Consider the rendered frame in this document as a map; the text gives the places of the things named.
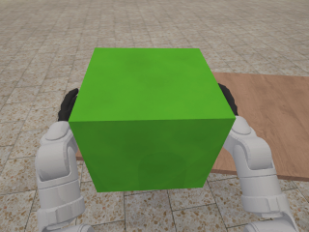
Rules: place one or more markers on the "robot right forearm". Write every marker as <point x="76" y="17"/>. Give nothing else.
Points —
<point x="261" y="192"/>

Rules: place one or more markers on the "table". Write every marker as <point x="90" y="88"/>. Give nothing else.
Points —
<point x="276" y="107"/>

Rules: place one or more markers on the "robot right upper arm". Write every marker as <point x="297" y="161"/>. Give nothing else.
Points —
<point x="278" y="225"/>

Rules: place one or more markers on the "carton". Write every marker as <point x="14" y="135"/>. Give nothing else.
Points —
<point x="149" y="118"/>

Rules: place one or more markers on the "left robot hand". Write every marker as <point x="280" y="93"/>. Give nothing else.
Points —
<point x="67" y="105"/>

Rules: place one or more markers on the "robot left forearm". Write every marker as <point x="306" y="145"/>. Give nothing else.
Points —
<point x="57" y="179"/>

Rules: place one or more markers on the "right robot hand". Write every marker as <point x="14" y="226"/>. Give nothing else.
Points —
<point x="229" y="98"/>

